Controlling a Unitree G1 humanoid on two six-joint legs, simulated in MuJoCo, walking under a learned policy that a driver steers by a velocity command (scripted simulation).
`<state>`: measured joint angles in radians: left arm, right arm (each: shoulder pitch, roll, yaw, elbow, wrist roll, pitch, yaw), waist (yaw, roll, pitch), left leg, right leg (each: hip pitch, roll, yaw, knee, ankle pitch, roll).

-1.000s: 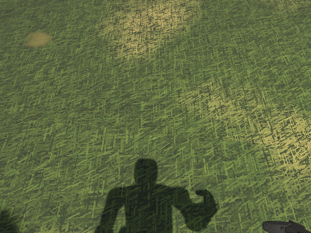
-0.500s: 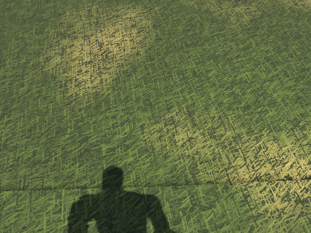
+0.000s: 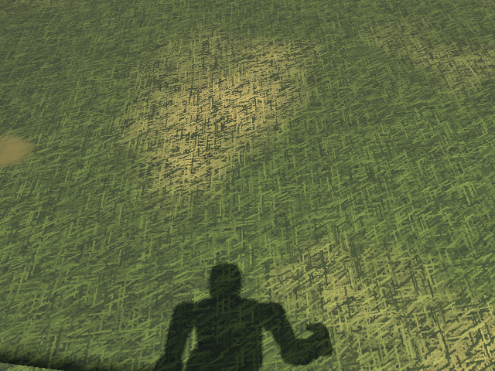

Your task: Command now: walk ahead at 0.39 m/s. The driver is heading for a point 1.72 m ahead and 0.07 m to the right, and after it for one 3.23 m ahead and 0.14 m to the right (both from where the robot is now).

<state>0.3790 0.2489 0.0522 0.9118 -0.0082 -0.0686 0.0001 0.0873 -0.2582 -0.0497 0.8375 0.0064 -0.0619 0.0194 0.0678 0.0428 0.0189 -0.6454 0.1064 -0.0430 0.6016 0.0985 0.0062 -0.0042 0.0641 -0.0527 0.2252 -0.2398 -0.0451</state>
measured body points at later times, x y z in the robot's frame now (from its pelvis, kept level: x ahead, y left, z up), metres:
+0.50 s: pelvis +0.15 +0.04 -0.01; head +0.15 +0.03 +0.44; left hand +0.22 +0.30 -0.14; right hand +0.27 -0.20 -0.15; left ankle +0.22 +0.14 -0.74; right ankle +0.17 -0.11 -0.74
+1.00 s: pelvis +0.19 +0.01 +0.00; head +0.20 +0.01 +0.45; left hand +0.23 +0.26 -0.15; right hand +0.25 -0.24 -0.15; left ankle +0.22 +0.14 -0.74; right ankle +0.17 -0.11 -0.74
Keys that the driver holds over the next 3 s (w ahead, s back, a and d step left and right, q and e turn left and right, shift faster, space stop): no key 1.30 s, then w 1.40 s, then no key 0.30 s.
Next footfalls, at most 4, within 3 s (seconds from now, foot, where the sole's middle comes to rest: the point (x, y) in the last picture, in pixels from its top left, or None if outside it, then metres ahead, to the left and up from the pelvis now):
0.10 left None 0.26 0.14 -0.78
0.44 right None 0.21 -0.11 -0.78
2.20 right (323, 316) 0.73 -0.15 -0.95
2.64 left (252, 242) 1.00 0.10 -0.95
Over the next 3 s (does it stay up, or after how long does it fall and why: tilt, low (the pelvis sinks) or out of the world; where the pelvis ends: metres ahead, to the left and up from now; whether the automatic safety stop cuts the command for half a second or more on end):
stays up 0.98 0.02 -0.17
